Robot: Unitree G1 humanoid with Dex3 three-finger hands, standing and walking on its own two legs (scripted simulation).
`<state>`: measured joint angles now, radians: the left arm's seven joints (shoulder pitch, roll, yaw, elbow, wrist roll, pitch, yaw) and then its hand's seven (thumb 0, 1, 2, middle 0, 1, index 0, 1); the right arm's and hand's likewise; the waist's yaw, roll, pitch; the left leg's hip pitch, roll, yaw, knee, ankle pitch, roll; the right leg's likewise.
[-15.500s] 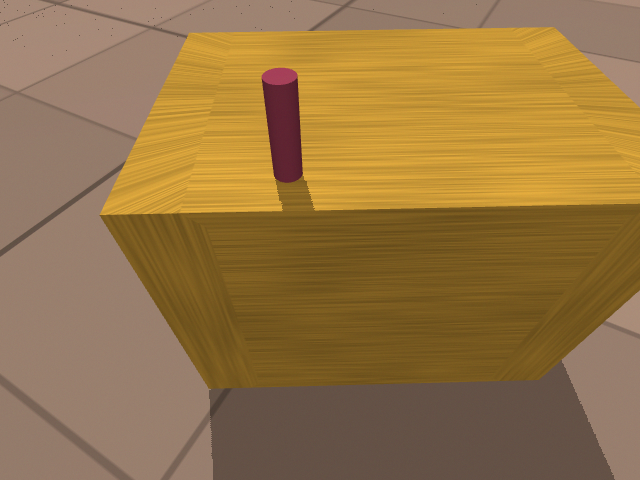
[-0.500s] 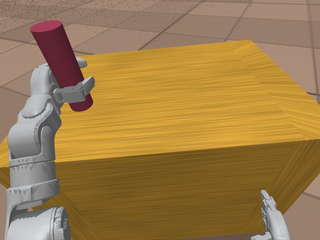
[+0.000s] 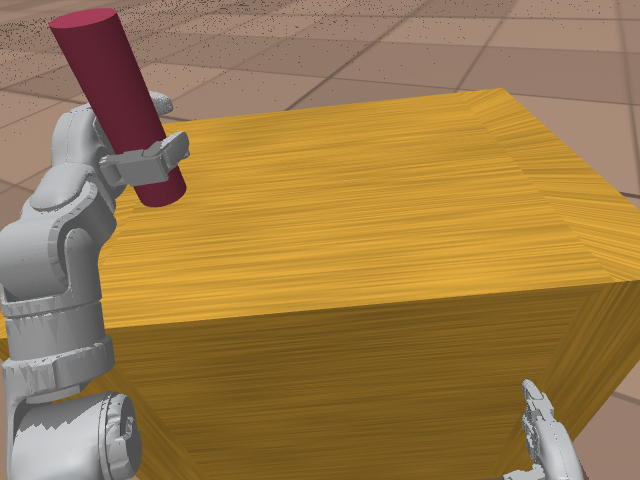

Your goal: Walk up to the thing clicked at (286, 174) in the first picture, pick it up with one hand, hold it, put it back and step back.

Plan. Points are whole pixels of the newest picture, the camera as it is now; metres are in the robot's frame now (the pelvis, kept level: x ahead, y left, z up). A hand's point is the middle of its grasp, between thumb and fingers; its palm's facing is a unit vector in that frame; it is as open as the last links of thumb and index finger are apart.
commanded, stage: hold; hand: left
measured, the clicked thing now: (130, 119) +0.36 +0.18 +0.33
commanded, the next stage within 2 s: none
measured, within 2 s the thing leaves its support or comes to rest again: neither
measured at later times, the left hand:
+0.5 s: hand (139, 131) +0.34 +0.16 +0.33, palm faces +0.15 -0.99 -0.01, open 6.9 cm
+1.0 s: hand (137, 157) +0.31 +0.16 +0.31, palm faces +0.17 -0.99 -0.02, open 6.9 cm
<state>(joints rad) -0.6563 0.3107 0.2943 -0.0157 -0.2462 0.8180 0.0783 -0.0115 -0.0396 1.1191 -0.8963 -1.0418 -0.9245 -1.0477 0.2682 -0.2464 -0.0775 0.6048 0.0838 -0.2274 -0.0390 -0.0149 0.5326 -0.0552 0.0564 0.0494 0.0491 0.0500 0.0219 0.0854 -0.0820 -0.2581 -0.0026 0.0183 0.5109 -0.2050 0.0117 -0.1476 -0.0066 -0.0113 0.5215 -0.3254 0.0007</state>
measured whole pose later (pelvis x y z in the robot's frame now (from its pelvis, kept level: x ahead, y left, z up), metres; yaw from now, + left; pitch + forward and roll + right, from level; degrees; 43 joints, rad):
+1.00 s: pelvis -0.02 +0.00 +0.00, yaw +0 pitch -4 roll +0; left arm -0.63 0.31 0.28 -0.16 -0.28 0.94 0.10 -0.01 -0.03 1.11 -0.89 -1.05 -0.92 -1.05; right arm 0.24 -0.25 -0.09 0.65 0.10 -0.26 -0.04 -0.02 0.52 -0.06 0.05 0.05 0.05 0.05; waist 0.04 0.09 -0.10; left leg -0.28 0.00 0.02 0.54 -0.19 0.02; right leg -0.17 -0.01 -0.01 0.56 -0.32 0.00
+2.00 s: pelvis -0.02 +0.00 +0.00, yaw +0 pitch -4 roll +0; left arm -0.62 0.28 0.26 -0.11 -0.28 0.92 0.11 -0.01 -0.03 1.11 -0.89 -1.05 -0.92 -1.05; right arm 0.24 -0.24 -0.08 0.65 0.10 -0.28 -0.05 -0.02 0.52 -0.06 0.06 0.05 0.05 0.05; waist 0.03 0.09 -0.10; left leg -0.27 0.00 0.02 0.53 -0.19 0.01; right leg -0.18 -0.01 -0.01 0.57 -0.32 0.00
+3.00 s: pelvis -0.02 +0.00 +0.00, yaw +0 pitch -4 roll +0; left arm -0.69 0.30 0.27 0.04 -0.28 0.87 0.08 -0.01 -0.04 1.12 -0.90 -1.04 -0.93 -1.04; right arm 0.21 -0.25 -0.09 0.73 0.08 -0.29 -0.06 -0.02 0.53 -0.06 0.06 0.05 0.05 0.05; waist 0.03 0.10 -0.09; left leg -0.28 0.00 0.02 0.53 -0.19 0.01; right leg -0.18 -0.01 -0.01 0.56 -0.32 0.00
